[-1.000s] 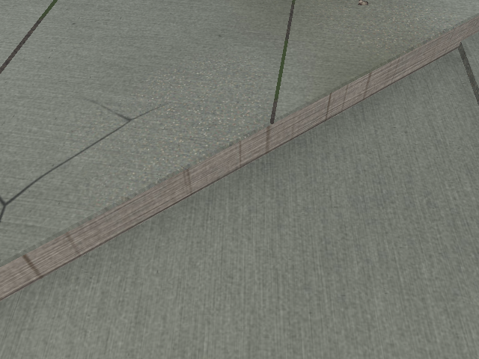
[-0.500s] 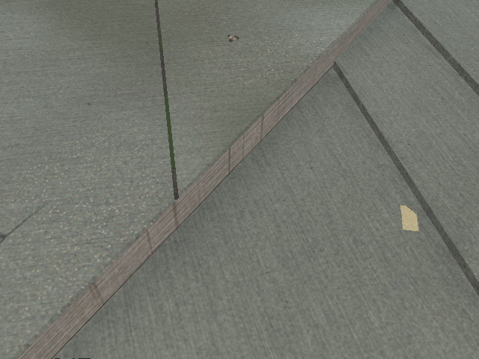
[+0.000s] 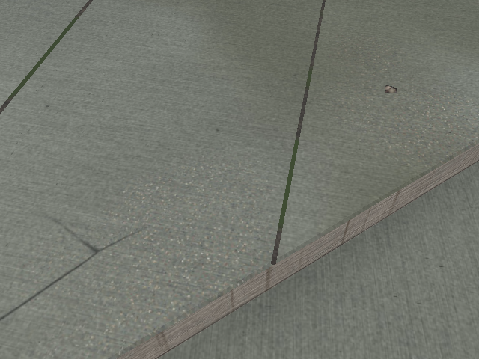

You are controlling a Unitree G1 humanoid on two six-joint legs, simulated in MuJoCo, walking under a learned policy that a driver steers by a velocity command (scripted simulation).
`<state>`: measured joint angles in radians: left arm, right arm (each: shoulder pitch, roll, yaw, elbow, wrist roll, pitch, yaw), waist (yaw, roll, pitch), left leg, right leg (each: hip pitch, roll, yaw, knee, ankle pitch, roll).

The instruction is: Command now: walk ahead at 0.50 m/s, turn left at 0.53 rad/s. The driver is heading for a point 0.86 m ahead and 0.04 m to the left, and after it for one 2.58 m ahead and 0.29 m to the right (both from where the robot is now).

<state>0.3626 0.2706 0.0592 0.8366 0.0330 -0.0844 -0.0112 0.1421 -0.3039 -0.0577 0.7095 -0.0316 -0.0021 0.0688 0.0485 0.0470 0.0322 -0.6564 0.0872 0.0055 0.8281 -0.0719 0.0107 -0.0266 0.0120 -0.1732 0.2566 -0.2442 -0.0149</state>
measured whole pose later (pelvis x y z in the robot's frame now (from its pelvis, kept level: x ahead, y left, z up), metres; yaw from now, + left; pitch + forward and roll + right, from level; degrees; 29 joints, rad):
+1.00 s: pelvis +0.48 +0.04 -0.01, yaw -5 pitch +3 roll +1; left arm 0.51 0.19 0.00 0.99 0.02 -0.05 0.00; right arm 0.06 -0.12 0.05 0.62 -0.07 0.00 -0.02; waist 0.03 0.02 -0.01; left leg -1.24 0.05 0.02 2.11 -0.45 0.04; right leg -0.19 0.14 0.12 0.48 -0.32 -0.12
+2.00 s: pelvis +0.90 +0.01 +0.14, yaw -16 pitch +1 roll -1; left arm 0.15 0.20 0.01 0.74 0.02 0.00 0.00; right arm 0.17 -0.24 -0.02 0.85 -0.02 0.01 -0.05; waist 0.02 0.01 0.00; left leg -0.32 0.05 -0.04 0.59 -0.28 -0.02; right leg -0.38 0.07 -0.02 0.51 -0.15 -0.05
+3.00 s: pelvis +1.16 -0.02 +0.14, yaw -16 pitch +3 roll -1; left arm 0.49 0.23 0.04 0.96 -0.01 -0.07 0.01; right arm -0.05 -0.25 0.00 0.80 0.02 -0.10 0.04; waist 0.09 0.03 0.01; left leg -0.57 0.03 0.02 0.52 -0.02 0.05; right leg 0.15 0.00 0.00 0.17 -0.37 0.01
